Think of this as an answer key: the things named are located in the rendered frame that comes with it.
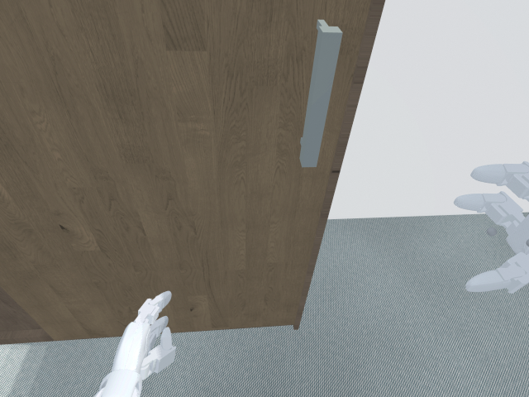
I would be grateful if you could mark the robot left hand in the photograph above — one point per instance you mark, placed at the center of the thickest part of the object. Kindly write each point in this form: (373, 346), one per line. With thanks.
(134, 351)

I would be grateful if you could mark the robot left forearm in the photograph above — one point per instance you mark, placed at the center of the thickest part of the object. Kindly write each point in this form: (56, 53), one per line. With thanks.
(121, 383)

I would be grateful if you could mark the wardrobe door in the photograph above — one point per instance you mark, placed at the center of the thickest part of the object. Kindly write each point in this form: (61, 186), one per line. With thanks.
(153, 145)
(12, 316)

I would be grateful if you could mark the handle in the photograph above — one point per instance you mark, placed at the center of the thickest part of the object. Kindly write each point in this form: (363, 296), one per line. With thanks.
(323, 72)

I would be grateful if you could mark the robot right hand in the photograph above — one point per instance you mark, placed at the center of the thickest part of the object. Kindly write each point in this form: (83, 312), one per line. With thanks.
(514, 273)

